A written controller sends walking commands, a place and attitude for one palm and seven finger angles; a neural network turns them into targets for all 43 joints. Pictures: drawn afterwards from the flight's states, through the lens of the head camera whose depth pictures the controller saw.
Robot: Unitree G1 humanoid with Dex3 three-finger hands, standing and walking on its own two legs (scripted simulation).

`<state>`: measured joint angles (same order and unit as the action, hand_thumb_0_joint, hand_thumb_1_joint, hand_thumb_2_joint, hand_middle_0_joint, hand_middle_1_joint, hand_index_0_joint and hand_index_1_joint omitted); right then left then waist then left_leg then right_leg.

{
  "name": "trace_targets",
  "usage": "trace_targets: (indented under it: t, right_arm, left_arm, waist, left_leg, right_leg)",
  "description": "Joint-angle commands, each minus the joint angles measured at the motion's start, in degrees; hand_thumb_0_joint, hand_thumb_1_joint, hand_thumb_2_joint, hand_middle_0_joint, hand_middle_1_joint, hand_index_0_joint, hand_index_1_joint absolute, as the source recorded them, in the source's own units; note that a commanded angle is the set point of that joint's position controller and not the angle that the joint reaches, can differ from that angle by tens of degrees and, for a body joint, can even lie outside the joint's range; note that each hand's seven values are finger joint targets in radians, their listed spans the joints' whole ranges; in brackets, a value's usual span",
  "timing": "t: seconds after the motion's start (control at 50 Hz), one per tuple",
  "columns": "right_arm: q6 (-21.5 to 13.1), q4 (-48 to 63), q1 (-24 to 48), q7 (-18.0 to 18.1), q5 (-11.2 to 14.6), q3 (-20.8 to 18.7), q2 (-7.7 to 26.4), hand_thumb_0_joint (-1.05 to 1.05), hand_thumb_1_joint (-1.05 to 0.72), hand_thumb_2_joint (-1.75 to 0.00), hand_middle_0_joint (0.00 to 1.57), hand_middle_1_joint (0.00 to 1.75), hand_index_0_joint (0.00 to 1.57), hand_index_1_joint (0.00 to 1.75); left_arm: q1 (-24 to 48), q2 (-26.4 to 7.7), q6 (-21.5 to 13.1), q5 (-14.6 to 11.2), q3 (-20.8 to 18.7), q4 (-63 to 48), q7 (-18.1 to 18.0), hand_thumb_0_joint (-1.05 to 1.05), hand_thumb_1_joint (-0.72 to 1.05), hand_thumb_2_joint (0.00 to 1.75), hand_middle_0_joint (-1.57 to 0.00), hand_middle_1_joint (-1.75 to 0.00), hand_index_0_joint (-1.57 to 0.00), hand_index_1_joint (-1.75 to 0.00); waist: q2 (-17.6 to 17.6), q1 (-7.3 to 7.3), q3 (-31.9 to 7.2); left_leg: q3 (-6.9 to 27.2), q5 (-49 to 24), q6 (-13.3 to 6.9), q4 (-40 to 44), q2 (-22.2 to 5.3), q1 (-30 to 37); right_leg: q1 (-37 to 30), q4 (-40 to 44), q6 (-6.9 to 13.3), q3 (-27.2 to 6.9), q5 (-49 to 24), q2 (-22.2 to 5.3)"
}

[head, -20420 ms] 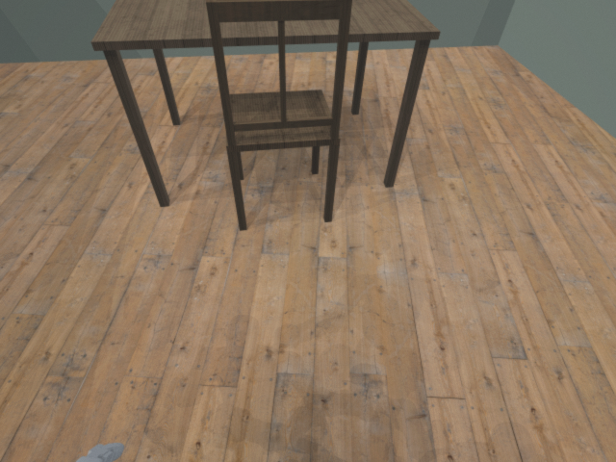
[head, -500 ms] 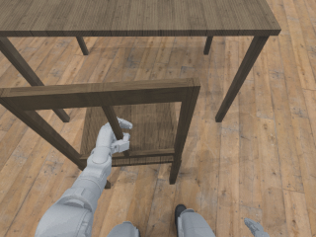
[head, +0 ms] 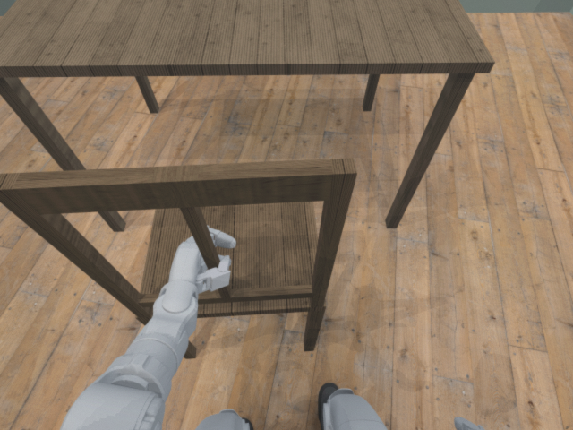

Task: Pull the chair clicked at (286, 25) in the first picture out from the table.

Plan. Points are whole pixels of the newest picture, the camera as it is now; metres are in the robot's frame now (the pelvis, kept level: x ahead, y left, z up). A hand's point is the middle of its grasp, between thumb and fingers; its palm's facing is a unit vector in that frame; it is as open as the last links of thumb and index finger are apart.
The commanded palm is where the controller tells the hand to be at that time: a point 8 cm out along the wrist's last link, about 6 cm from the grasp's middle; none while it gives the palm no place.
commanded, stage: step backward, pulling the chair out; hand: left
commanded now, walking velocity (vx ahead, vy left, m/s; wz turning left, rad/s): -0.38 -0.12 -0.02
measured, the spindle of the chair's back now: (211, 257) +0.38 +0.12 -0.05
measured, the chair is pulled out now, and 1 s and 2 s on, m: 0.28 0.33 0.56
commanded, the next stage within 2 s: stop walking, hand still on the chair in 1.84 s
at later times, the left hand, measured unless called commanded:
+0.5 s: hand (221, 274) +0.35 +0.10 -0.06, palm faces -0.10 -0.98 -0.19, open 5.2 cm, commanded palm +0.35 +0.16 -0.05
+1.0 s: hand (215, 302) +0.30 +0.11 -0.06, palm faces -0.06 -0.98 -0.20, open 5.2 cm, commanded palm +0.30 +0.16 -0.05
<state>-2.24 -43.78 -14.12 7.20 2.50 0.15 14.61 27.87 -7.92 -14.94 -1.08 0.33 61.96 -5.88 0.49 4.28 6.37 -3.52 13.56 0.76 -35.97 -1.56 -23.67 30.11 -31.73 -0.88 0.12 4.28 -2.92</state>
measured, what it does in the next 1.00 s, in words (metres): steps on the spot: left foot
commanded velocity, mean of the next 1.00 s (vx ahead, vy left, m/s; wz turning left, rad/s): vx -0.38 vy -0.04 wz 0.00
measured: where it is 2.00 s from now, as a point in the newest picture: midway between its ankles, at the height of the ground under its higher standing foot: outside the picture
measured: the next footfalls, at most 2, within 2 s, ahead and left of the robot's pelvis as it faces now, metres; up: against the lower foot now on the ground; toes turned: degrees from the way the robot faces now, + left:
left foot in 0.42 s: +0.00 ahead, +0.13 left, +0.00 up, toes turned +1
right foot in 1.40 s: -0.08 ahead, -0.14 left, +0.00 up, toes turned -4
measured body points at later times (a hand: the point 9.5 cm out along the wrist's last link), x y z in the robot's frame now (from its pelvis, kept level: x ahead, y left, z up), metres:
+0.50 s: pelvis -0.01 +0.01 +0.00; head +0.07 +0.01 +0.44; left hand +0.35 +0.16 -0.04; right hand +0.07 -0.27 -0.12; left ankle -0.04 +0.13 -0.72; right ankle +0.11 -0.13 -0.72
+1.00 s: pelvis -0.05 +0.00 +0.01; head +0.04 -0.01 +0.45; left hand +0.30 +0.16 -0.04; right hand +0.03 -0.26 -0.13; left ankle -0.03 +0.14 -0.72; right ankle -0.03 -0.12 -0.72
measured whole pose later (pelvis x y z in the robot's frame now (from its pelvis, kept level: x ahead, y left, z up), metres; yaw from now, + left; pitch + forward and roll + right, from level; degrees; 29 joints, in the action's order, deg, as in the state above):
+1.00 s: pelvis -0.05 +0.00 +0.01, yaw -2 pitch +3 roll -1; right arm 0.7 -41.6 -11.3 5.6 0.9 0.0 12.7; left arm 26.9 -9.7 -12.9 -1.2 0.2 56.2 -5.3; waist -1.7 1.6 9.4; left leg -0.9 16.6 2.3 -36.2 -4.9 -22.1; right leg 21.4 -32.9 0.1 3.0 14.4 -0.1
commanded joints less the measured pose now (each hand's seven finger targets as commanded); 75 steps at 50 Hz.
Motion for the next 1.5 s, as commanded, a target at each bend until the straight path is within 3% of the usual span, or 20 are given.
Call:
trace_targets:
  t: [0.0,0.1,0.24,0.36,0.4,0.48,0.56,0.62,0.7,0.78,0.88,0.96,1.02,1.08,1.16,1.2,1.3,1.38,1.44,1.48]
  right_arm:
    - [-2.2,7.4,0.2,0.6,0.2,-2.1,6.8,0.0,-0.9,-0.9,0.2,0.3,0.2,0.3]
    - [-1.9,6.3,-1.3,1.0,-0.3,-2.8,6.7,0.0,-0.9,-0.9,0.2,0.3,0.2,0.3]
    - [-1.7,4.3,-3.6,-0.2,0.0,-3.1,6.0,0.0,-0.9,-0.9,0.2,0.3,0.2,0.3]
    - [-2.1,3.1,-2.9,0.0,-0.5,-1.5,7.2,0.0,-0.9,-0.9,0.2,0.3,0.2,0.3]
    - [-1.8,5.4,-2.0,0.5,-0.8,-2.5,9.4,0.0,-0.9,-0.9,0.2,0.3,0.2,0.3]
    - [-0.3,8.2,0.1,-0.1,-1.7,-2.5,6.8,0.0,-0.9,-0.9,0.2,0.3,0.2,0.3]
    - [-0.2,5.8,-3.9,-0.8,-1.6,-3.9,7.8,0.0,-0.9,-0.9,0.2,0.3,0.2,0.3]
    - [0.1,4.6,-3.9,-0.3,-1.3,-4.1,7.2,0.0,-0.9,-0.9,0.2,0.3,0.2,0.3]
    - [0.2,5.2,-0.5,-0.1,-0.9,-2.2,6.5,0.0,-0.9,-0.9,0.2,0.3,0.2,0.3]
    - [1.3,8.2,0.9,0.4,-1.3,-2.7,8.6,0.0,-0.9,-0.9,0.2,0.3,0.2,0.3]
    - [1.6,8.6,1.8,-1.0,-2.0,-2.7,6.6,0.0,-0.9,-0.9,0.2,0.3,0.2,0.3]
    - [0.8,4.8,-3.7,-0.8,-1.7,-3.6,7.4,0.0,-0.9,-0.9,0.2,0.3,0.2,0.3]
    - [0.4,5.1,-0.3,0.2,-1.1,-3.7,6.8,0.0,-0.9,-0.9,0.2,0.3,0.2,0.3]
    - [0.5,5.6,2.1,0.0,-1.0,-2.5,6.3,0.0,-0.9,-0.9,0.2,0.3,0.2,0.3]
    - [0.6,5.7,1.5,0.8,-1.1,-2.0,7.6,0.0,-0.9,-0.9,0.2,0.3,0.2,0.3]
    - [1.4,7.8,1.4,0.5,-1.4,-2.9,8.8,0.0,-0.9,-0.9,0.2,0.3,0.2,0.3]
    - [2.0,8.7,2.1,-1.4,-2.5,-2.8,6.9,0.0,-0.9,-0.9,0.2,0.3,0.2,0.3]
    - [0.8,6.4,-1.4,-1.5,-1.7,-3.6,7.3,0.0,-0.9,-0.9,0.2,0.3,0.2,0.3]
    - [0.5,5.0,-0.9,0.0,-1.3,-3.7,7.0,0.0,-0.9,-0.9,0.2,0.3,0.2,0.3]
    - [0.2,5.3,1.8,0.2,-1.0,-3.0,6.7,0.0,-0.9,-0.9,0.2,0.3,0.2,0.3]
  left_arm:
    - [21.4,-8.7,-3.6,1.1,0.3,-13.6,-0.8,0.0,0.9,0.9,-0.5,-1.45,-0.5,-1.45]
    - [21.4,-10.2,-3.5,1.6,-0.5,-13.7,-0.7,0.0,0.9,0.9,-0.5,-1.45,-0.5,-1.45]
    - [17.5,-13.9,-2.1,1.5,-2.8,-9.7,-1.1,0.0,0.9,0.9,-0.5,-1.45,-0.5,-1.45]
    - [19.0,-12.3,-0.9,1.0,-2.3,-10.4,-0.5,0.0,0.9,0.9,-0.5,-1.45,-0.5,-1.45]
    - [19.7,-9.7,-0.9,1.3,-1.0,-13.3,0.0,0.0,0.9,0.9,-0.5,-1.45,-0.5,-1.45]
    - [24.9,-5.9,-0.7,1.5,1.3,-19.1,0.7,0.0,0.9,0.9,-0.5,-1.45,-0.5,-1.45]
    - [23.9,-7.3,-1.5,2.1,0.3,-16.2,0.2,0.0,0.9,0.9,-0.5,-1.45,-0.5,-1.45]
    - [21.7,-10.3,-1.8,1.7,-2.1,-12.8,-0.2,0.0,0.9,0.9,-0.5,-1.45,-0.5,-1.45]
    - [18.1,-11.8,-0.1,1.5,-2.4,-12.9,0.2,0.0,0.9,0.9,-0.5,-1.45,-0.5,-1.45]
    - [15.4,-8.6,0.4,0.5,-0.5,-18.2,0.2,0.0,0.9,0.9,-0.5,-1.45,-0.5,-1.45]
    - [19.1,-7.1,-0.6,1.1,0.1,-20.4,0.3,0.0,0.9,0.9,-0.5,-1.45,-0.5,-1.45]
    - [22.3,-10.3,-3.1,2.4,-0.5,-17.3,0.0,0.0,0.9,0.9,-0.5,-1.45,-0.5,-1.45]
    - [20.7,-13.9,-3.0,2.1,-3.6,-14.3,-0.4,0.0,0.9,0.9,-0.5,-1.45,-0.5,-1.45]
    - [17.7,-14.3,-1.6,1.6,-3.9,-12.9,-0.2,0.0,0.9,0.9,-0.5,-1.45,-0.5,-1.45]
    - [14.6,-12.8,-0.2,0.8,-2.9,-14.2,-0.2,0.0,0.9,0.9,-0.5,-1.45,-0.5,-1.45]
    - [16.0,-9.6,-0.2,0.4,-1.1,-16.8,0.1,0.0,0.9,0.9,-0.5,-1.45,-0.5,-1.45]
    - [18.7,-8.3,-1.0,1.5,-0.5,-19.9,0.5,0.0,0.9,0.9,-0.5,-1.45,-0.5,-1.45]
    - [19.6,-9.5,-2.5,1.9,-0.8,-17.2,0.3,0.0,0.9,0.9,-0.5,-1.45,-0.5,-1.45]
    - [21.0,-15.4,-3.3,2.2,-4.0,-15.3,-0.2,0.0,0.9,0.9,-0.5,-1.45,-0.5,-1.45]
    - [17.8,-16.1,-1.9,1.8,-4.6,-12.5,0.0,0.0,0.9,0.9,-0.5,-1.45,-0.5,-1.45]
  waist:
    - [-7.5,-2.58,-21.9]
    - [-4.0,-1.96,-23.2]
    - [13.6,-3.01,-23.1]
    - [3.4,-1.59,-24.2]
    - [-8.2,-2.18,-23.4]
    - [-12.4,-2.27,-21.3]
    - [-1.8,-1.03,-24.5]
    - [6.0,-0.63,-30.4]
    - [4.2,-2.18,-26.4]
    - [-6.5,-1.63,-26.8]
    - [-11.5,-2.71,-19.0]
    - [-1.4,0.06,-27.6]
    - [5.3,-0.95,-30.6]
    - [3.2,-2.57,-26.6]
    - [4.0,-2.01,-25.6]
    - [-2.8,-1.71,-25.6]
    - [-18.0,-2.51,-21.3]
    - [-5.7,-1.35,-24.3]
    - [5.7,-0.56,-29.4]
    - [4.6,-2.03,-28.1]
  left_leg:
    - [8.2,5.1,-3.6,13.2,-11.8,-1.7]
    - [5.9,-6.5,-1.8,6.6,-10.3,0.6]
    - [3.5,17.5,0.4,-16.2,1.7,4.6]
    - [4.4,8.0,0.1,7.4,-0.6,8.7]
    - [13.4,-6.8,-3.4,14.6,-9.5,6.0]
    - [12.0,-23.0,-4.6,12.3,-15.3,4.5]
    - [8.9,-42.1,-0.8,-1.2,-12.5,13.3]
    - [5.4,-5.6,3.0,-9.4,-4.1,7.1]
    - [6.4,13.7,1.6,-2.0,-2.4,4.1]
    - [12.1,-15.8,-3.4,12.7,-11.6,7.3]
    - [13.9,-23.2,-6.9,11.3,-17.7,3.9]
    - [6.5,-35.5,-0.8,-0.4,-11.2,15.6]
    - [4.4,0.8,1.9,-7.3,-3.6,6.6]
    - [7.4,12.0,1.3,-8.4,-2.6,3.4]
    - [7.8,-5.6,0.1,7.8,-5.4,8.5]
    - [13.5,-27.7,-3.9,11.4,-13.0,10.8]
    - [14.0,-28.2,-7.3,12.7,-18.1,6.7]
    - [10.8,-34.1,-3.5,1.7,-13.9,13.7]
    - [4.0,-9.3,1.4,-4.9,-5.1,8.7]
    - [6.1,8.5,1.4,-10.7,-2.3,4.2]
  right_leg:
    - [-15.2,-5.4,0.5,-2.2,12.7,-2.2]
    - [-16.4,-5.9,1.7,-4.8,-3.6,-5.1]
    - [-9.5,20.0,6.1,-18.6,22.0,-16.4]
    - [-17.9,8.7,3.7,-7.7,-0.7,-12.2]
    - [-17.1,-2.4,0.4,-2.6,-2.4,-4.4]
    - [-16.7,-13.0,0.9,-0.4,6.3,-2.1]
    - [-21.4,-2.1,3.8,-2.5,-25.1,-4.6]
    - [-30.7,1.0,9.2,-11.0,-48.8,-14.6]
    - [-24.5,5.9,6.5,-8.9,-23.6,-15.9]
    - [-22.2,-4.0,0.1,0.2,-7.1,-3.3]
    - [-17.7,-9.6,1.4,0.3,13.1,-0.9]
    - [-25.0,2.8,3.2,-4.4,-33.2,-7.0]
    - [-31.6,3.5,6.5,-9.8,-47.6,-14.8]
    - [-26.2,6.0,7.2,-9.4,-31.9,-17.3]
    - [-25.9,2.5,3.6,-3.5,-23.7,-11.2]
    - [-22.9,-2.7,-0.1,-0.7,-13.4,-3.4]
    - [-18.2,-10.7,1.3,0.3,17.6,-0.6]
    - [-22.3,3.0,2.3,-2.5,-15.3,-3.5]
    - [-29.5,4.1,5.3,-8.2,-39.7,-12.0]
    - [-27.6,5.2,7.6,-10.3,-40.2,-16.7]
